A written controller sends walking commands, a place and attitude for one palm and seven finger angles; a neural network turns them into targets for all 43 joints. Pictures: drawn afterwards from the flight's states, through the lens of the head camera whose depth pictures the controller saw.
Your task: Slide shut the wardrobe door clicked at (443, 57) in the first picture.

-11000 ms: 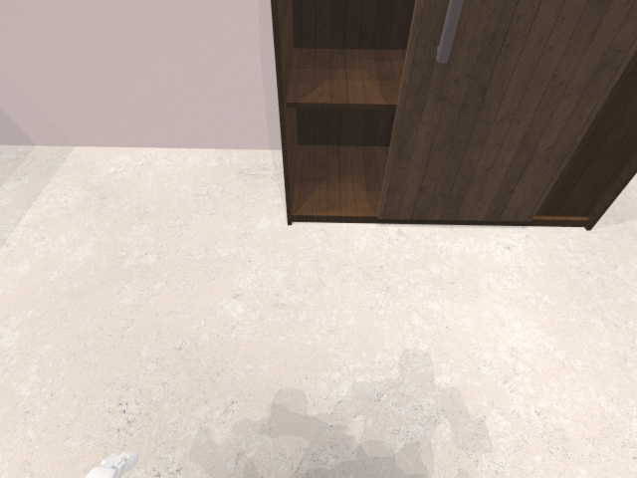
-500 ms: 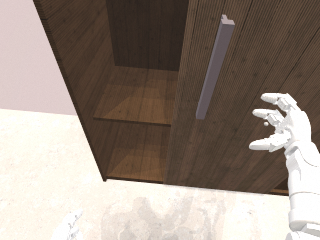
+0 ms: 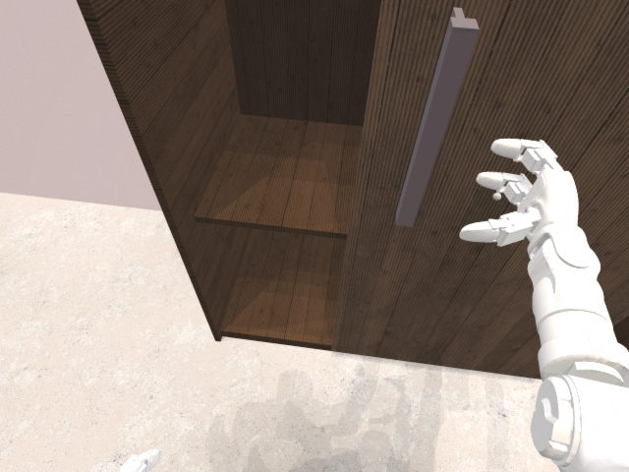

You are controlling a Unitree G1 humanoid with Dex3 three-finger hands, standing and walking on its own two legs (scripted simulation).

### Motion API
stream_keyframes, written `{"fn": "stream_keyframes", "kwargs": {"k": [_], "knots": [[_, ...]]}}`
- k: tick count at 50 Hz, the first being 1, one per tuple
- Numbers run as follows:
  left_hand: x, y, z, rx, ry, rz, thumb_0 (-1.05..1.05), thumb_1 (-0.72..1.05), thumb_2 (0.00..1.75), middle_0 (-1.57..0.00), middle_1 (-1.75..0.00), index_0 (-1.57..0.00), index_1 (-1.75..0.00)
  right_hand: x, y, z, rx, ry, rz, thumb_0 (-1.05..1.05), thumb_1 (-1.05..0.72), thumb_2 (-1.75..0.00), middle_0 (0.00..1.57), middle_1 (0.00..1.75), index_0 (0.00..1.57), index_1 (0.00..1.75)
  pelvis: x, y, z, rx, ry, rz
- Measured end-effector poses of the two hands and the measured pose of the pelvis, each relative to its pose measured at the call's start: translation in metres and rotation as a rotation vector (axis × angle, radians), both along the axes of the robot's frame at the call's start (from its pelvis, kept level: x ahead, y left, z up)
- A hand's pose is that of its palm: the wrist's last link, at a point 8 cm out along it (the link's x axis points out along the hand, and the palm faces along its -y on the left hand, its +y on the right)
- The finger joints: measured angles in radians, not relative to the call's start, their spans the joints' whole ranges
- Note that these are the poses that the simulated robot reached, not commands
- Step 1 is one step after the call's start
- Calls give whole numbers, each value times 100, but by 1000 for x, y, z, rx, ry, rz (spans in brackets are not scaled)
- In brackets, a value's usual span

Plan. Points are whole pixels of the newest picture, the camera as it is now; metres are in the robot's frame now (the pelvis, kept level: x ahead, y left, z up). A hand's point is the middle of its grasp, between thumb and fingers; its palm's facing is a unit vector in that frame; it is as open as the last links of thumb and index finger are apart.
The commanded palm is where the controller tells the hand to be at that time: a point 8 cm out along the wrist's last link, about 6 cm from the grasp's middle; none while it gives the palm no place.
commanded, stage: move the hooked fingers beside the handle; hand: right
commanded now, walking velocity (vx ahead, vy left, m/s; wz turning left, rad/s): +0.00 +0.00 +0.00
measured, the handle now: (426, 134) +0.55 -0.08 +0.15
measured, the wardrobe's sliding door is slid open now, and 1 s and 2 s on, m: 0.37 0.37 0.37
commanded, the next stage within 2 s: feel for the door with the fingertips in 1.08 s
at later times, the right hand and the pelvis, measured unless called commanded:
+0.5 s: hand (466, 171) +0.51 -0.14 +0.13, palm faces +0.03 +1.00 -0.01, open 13.7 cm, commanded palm +0.48 -0.19 +0.13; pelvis +0.00 +0.01 -0.01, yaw +2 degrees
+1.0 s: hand (466, 176) +0.49 -0.14 +0.13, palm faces +0.03 +1.00 -0.01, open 13.9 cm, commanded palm +0.47 -0.19 +0.12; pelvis +0.01 +0.01 -0.01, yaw +1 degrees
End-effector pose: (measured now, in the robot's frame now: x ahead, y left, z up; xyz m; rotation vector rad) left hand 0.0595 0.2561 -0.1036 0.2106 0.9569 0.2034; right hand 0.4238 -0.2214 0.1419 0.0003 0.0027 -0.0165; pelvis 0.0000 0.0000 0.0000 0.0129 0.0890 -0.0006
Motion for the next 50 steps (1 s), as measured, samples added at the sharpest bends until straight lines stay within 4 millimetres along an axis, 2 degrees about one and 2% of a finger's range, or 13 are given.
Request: {"fn": "stream_keyframes", "kwargs": {"k": [17,23,30,43,50], "knots": [[-79,10,-11,7,236,95,1,91,90,-20,-30,-20,-30,58,31,-5,7,19,-3,-1,50,-30,30,120,30,120,-2,2,-9,3,96,16],[-93,9,-13,-11,280,118,1,91,90,-20,-30,-20,-30,60,28,-9,-8,7,-13,-1,49,-30,34,123,34,123,0,5,-10,1,112,29],[-86,10,-14,-18,277,117,1,91,90,-20,-30,-20,-30,58,26,-17,-4,21,-22,-1,49,-30,32,121,33,122,2,8,-11,3,116,27],[-44,16,-13,-14,183,84,1,91,90,-20,-30,-20,-30,54,25,-14,-2,7,-23,-1,50,-30,30,120,31,121,7,11,-11,3,105,23],[-29,15,-13,-20,157,62,1,91,90,-20,-30,-20,-30,48,28,-12,-8,-3,-13,-1,50,-30,30,120,30,120,9,11,-10,3,96,16]]}}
